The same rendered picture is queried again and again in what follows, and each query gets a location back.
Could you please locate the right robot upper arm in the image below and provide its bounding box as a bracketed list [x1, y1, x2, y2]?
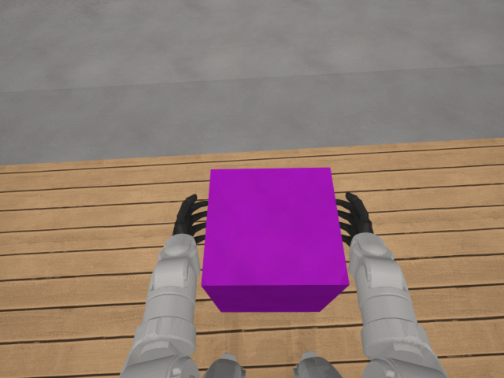
[362, 357, 447, 378]

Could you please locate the carton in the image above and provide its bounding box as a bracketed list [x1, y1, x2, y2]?
[201, 168, 350, 313]

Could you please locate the robot right forearm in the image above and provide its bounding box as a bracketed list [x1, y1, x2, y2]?
[348, 232, 449, 378]

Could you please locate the left robot thigh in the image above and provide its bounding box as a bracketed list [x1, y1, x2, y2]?
[202, 359, 246, 378]

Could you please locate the left robot shin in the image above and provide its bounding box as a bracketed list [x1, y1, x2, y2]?
[220, 353, 238, 363]

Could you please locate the robot left forearm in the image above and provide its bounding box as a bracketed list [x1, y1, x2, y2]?
[119, 234, 201, 378]

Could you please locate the robot left hand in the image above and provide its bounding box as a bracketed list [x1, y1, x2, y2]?
[172, 194, 208, 244]

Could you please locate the robot right hand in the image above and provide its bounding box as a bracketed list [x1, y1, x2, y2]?
[335, 192, 374, 246]

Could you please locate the left robot upper arm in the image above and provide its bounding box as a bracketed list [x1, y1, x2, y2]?
[120, 354, 201, 378]

